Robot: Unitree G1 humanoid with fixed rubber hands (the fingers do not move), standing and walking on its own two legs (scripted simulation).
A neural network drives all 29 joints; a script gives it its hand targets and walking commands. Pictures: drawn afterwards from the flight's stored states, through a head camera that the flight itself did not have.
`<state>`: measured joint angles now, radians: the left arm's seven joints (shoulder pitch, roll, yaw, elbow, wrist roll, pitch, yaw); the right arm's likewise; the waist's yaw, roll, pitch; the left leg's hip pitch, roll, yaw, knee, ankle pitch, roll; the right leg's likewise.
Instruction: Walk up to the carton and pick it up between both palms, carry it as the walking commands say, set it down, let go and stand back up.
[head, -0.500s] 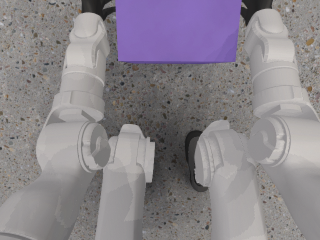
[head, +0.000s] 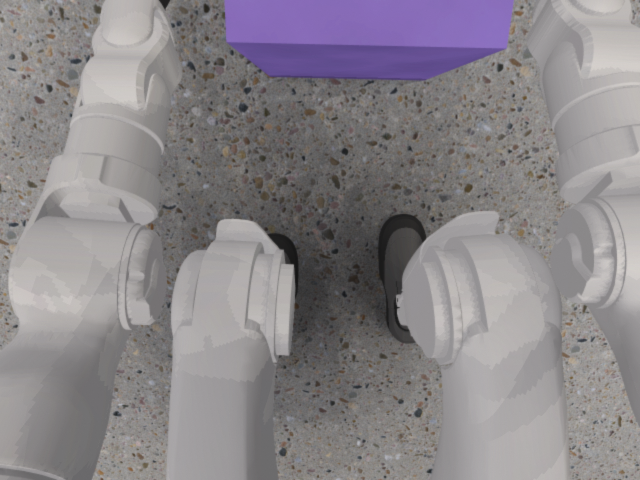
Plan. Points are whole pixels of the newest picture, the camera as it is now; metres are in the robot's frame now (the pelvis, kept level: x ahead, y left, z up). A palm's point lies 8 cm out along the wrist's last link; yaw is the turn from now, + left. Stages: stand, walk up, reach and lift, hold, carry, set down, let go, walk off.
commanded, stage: set down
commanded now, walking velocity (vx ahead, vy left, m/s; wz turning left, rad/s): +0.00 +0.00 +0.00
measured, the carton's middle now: out of the picture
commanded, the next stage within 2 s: let go in 1.56 s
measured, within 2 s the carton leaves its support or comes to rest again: neither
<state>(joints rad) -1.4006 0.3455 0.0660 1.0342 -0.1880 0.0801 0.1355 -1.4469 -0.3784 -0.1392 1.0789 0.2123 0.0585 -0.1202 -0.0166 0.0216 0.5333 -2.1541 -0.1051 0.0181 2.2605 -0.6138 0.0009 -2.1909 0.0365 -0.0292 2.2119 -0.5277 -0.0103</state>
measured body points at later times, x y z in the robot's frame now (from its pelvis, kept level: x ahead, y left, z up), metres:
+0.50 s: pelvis +0.01 +0.00 +0.04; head +0.37 -0.02 +0.29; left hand +0.58 +0.16 -0.11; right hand +0.56 -0.24 -0.10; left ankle +0.11 +0.10 -0.33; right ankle +0.13 -0.11 -0.33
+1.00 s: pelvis -0.01 +0.00 +0.15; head +0.35 -0.01 +0.40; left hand +0.58 +0.17 +0.03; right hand +0.56 -0.23 +0.04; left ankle +0.11 +0.10 -0.33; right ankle +0.13 -0.11 -0.33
